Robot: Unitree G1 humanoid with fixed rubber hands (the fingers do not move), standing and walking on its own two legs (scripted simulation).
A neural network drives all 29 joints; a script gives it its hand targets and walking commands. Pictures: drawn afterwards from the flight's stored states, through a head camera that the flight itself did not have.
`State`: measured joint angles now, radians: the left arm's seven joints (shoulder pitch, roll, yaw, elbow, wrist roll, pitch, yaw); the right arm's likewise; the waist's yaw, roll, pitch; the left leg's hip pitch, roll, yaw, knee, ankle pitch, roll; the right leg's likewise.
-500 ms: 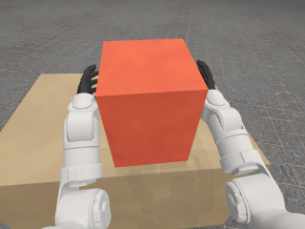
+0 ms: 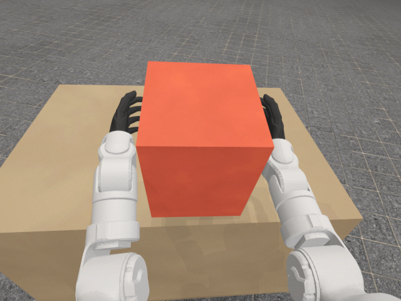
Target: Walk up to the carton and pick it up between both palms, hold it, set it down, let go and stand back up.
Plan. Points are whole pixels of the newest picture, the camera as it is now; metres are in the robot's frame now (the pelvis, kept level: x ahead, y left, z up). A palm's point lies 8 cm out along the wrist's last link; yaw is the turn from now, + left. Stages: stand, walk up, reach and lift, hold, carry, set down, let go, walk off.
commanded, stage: set down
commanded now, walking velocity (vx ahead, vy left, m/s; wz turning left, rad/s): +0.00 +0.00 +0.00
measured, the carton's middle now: (198, 145) +0.38 +0.00 +0.14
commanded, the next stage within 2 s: none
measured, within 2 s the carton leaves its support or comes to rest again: neither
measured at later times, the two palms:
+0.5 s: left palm (136, 137) +0.39 +0.13 +0.15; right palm (275, 140) +0.38 -0.16 +0.15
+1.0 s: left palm (143, 143) +0.41 +0.12 +0.12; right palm (275, 144) +0.39 -0.17 +0.13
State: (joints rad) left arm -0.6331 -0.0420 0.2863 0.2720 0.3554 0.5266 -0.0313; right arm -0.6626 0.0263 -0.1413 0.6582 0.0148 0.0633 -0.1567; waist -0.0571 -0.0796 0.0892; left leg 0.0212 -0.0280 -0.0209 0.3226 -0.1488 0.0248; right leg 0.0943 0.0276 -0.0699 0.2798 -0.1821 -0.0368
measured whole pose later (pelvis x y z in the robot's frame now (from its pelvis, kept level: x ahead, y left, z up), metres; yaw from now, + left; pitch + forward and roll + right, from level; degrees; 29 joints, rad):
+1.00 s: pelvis +0.01 -0.01 +0.00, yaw -1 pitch -4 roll +0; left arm -0.69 -0.06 0.33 0.64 0.33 0.26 0.04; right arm -0.69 0.02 -0.30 0.88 -0.12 -0.12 -0.11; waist -0.03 -0.07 0.03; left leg -0.08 -0.01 0.01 0.30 -0.15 0.01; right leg -0.03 0.04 -0.07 0.27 -0.18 -0.05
